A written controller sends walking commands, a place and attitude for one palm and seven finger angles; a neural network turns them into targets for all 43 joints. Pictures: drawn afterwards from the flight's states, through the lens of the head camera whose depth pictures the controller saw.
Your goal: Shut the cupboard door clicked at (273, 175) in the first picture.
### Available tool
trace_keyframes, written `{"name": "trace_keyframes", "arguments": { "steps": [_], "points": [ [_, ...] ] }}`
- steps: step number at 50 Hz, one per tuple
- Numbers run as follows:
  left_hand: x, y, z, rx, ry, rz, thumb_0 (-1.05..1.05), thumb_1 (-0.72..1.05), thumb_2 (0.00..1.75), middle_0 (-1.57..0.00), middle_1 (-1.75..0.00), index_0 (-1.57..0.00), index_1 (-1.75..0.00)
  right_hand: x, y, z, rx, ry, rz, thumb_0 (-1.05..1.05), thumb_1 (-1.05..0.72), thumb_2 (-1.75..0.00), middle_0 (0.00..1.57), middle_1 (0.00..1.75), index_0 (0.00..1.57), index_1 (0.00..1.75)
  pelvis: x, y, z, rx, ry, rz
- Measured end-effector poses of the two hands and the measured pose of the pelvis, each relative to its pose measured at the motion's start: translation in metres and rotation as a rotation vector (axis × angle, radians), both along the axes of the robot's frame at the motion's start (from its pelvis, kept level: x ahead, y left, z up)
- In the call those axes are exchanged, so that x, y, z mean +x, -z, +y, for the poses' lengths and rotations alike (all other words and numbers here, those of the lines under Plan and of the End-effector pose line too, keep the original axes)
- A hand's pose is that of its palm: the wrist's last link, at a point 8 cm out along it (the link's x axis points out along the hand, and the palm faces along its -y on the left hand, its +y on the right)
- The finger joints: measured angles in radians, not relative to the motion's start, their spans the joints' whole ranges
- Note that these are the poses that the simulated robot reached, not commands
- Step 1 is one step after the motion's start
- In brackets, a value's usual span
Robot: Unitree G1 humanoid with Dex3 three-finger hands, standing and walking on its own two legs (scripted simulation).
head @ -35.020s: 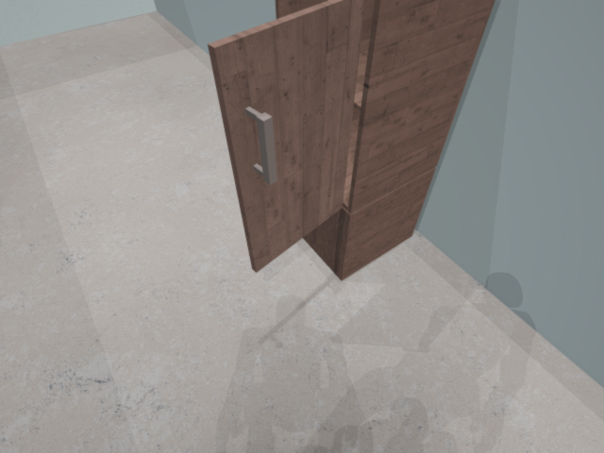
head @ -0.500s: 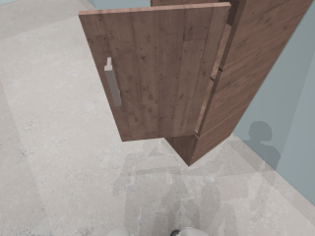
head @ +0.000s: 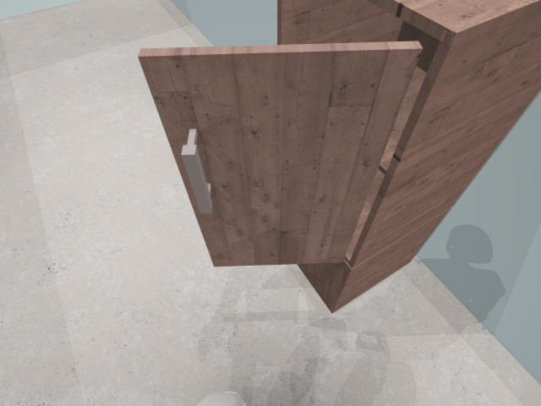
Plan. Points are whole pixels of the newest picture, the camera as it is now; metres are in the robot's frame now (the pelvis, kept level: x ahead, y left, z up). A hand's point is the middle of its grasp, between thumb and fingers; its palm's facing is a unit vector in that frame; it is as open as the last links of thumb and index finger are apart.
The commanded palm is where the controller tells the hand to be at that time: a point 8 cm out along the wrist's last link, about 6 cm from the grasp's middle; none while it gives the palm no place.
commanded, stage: come to a stop and stand still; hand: left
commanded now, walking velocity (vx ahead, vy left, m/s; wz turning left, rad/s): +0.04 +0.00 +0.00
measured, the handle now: (200, 173) +0.44 +0.16 +0.07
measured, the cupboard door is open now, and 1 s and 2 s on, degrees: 61 61 61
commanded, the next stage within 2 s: look again from close up in 1.08 s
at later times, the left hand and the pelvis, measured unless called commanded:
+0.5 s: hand out of the picture +0.02 +0.29 -0.15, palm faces -0.02 -0.96 -0.28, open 7.4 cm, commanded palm none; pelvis -0.07 +0.09 +0.01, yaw -2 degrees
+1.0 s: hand out of the picture -0.12 +0.27 -0.16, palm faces +0.05 -0.98 -0.19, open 7.4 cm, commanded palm none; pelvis -0.09 +0.10 +0.01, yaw +1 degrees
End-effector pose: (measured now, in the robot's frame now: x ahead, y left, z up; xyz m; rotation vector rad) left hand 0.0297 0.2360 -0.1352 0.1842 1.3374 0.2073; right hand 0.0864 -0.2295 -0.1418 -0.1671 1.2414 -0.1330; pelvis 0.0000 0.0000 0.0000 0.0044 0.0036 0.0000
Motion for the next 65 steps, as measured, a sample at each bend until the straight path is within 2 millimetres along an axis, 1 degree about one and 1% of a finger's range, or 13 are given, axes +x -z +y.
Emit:
{"name": "trace_keyframes", "arguments": {
  "steps": [6, 10, 13, 16, 20, 22, 27, 33, 37, 44, 50, 56, 65],
  "points": [
    [-0.004, -0.008, 0.012, 0.017, 0.027, 0.006, 0.01, 0.91, 0.9, -0.2, -0.3, -0.2, -0.3, -0.039, -0.005, -0.004, -0.017, 0.053, 0.085, 0.01, -0.91, -0.9, 0.2, 0.3, 0.19, 0.3, -0.008, -0.008, 0.008, 0.018, 0.01, 0.012],
    [-0.004, -0.017, 0.025, 0.032, 0.088, -0.051, 0.01, 0.91, 0.9, -0.2, -0.3, -0.2, -0.3, -0.051, -0.014, 0.004, -0.014, 0.103, 0.005, 0.01, -0.91, -0.9, 0.19, 0.3, 0.19, 0.3, -0.017, -0.011, 0.023, 0.027, 0.05, 0.014],
    [-0.004, -0.02, 0.042, 0.047, 0.119, -0.087, 0.01, 0.91, 0.9, -0.2, -0.3, -0.21, -0.3, -0.053, -0.014, 0.018, -0.009, 0.107, -0.068, 0.01, -0.91, -0.9, 0.19, 0.3, 0.19, 0.3, -0.028, -0.008, 0.038, 0.016, 0.045, -0.003],
    [-0.002, -0.014, 0.062, 0.048, 0.114, -0.142, 0.01, 0.91, 0.9, -0.2, -0.3, -0.21, -0.3, -0.06, -0.01, 0.039, -0.004, 0.076, -0.119, 0.01, -0.91, -0.9, 0.19, 0.3, 0.19, 0.3, -0.041, 0.001, 0.055, -0.012, 0.024, -0.029],
    [-0.005, -0.018, 0.082, 0.037, 0.092, -0.19, 0.01, 0.91, 0.9, -0.2, -0.3, -0.2, -0.3, -0.082, -0.011, 0.071, 0.021, 0.038, -0.11, 0.01, -0.91, -0.9, 0.19, 0.3, 0.19, 0.3, -0.053, -0.002, 0.072, -0.012, 0.038, -0.055],
    [-0.01, -0.022, 0.089, 0.033, 0.103, -0.195, 0.01, 0.91, 0.9, -0.2, -0.3, -0.2, -0.3, -0.093, -0.012, 0.078, 0.019, 0.053, -0.11, 0.01, -0.93, -0.9, 0.2, 0.3, 0.2, 0.3, -0.059, -0.004, 0.079, -0.012, 0.04, -0.053],
    [-0.034, -0.022, 0.101, 0.024, 0.109, -0.171, 0.01, 0.91, 0.9, -0.2, -0.3, -0.2, -0.3, -0.121, -0.009, 0.091, 0.023, 0.051, -0.068, 0.0, -0.94, -0.9, 0.2, 0.3, 0.2, 0.3, -0.074, -0.006, 0.093, -0.006, 0.039, -0.055],
    [-0.075, -0.015, 0.106, 0.003, 0.076, -0.091, 0.01, 0.91, 0.9, -0.2, -0.3, -0.2, -0.3, -0.152, -0.007, 0.098, 0.02, 0.046, 0.013, 0.01, -0.92, -0.9, 0.2, 0.3, 0.2, 0.3, -0.084, -0.007, 0.101, -0.012, 0.025, -0.051],
    [-0.104, -0.01, 0.105, -0.014, 0.047, -0.028, 0.01, 0.91, 0.9, -0.2, -0.3, -0.2, -0.3, -0.165, -0.007, 0.099, 0.011, 0.044, 0.058, 0.01, -0.92, -0.9, 0.2, 0.3, 0.2, 0.3, -0.088, -0.007, 0.103, -0.014, 0.015, -0.049],
    [-0.141, -0.004, 0.095, -0.044, -0.006, 0.054, 0.01, 0.91, 0.9, -0.2, -0.3, -0.2, -0.3, -0.166, -0.008, 0.097, -0.004, 0.029, 0.087, 0.01, -0.91, -0.9, 0.2, 0.3, 0.2, 0.3, -0.091, -0.008, 0.103, -0.015, -0.005, -0.045],
    [-0.153, -0.001, 0.084, -0.069, -0.027, 0.082, 0.01, 0.91, 0.9, -0.2, -0.3, -0.2, -0.3, -0.151, -0.01, 0.096, -0.007, 0.014, 0.061, 0.01, -0.91, -0.9, 0.2, 0.3, 0.2, 0.3, -0.089, -0.008, 0.101, -0.012, -0.014, -0.043],
    [-0.143, 0.001, 0.076, -0.081, -0.018, 0.067, 0.01, 0.91, 0.9, -0.2, -0.3, -0.2, -0.3, -0.134, -0.011, 0.098, 0.003, 0.008, 0.024, 0.01, -0.91, -0.9, 0.2, 0.3, 0.2, 0.3, -0.083, -0.009, 0.097, -0.005, -0.014, -0.042],
    [-0.106, -0.001, 0.073, -0.068, 0.009, 0.015, 0.01, 0.91, 0.9, -0.2, -0.3, -0.2, -0.3, -0.123, -0.012, 0.093, 0.012, 0.012, 0.033, 0.01, -0.91, -0.9, 0.2, 0.3, 0.2, 0.3, -0.066, -0.01, 0.089, 0.005, -0.017, -0.028]
  ]
}}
